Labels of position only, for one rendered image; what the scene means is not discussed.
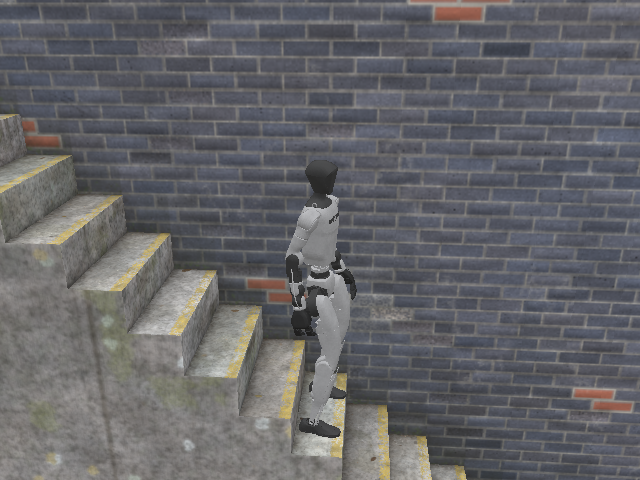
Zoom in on stairs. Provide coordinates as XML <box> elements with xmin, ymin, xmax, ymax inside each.
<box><xmin>0</xmin><ymin>114</ymin><xmax>467</xmax><ymax>480</ymax></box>

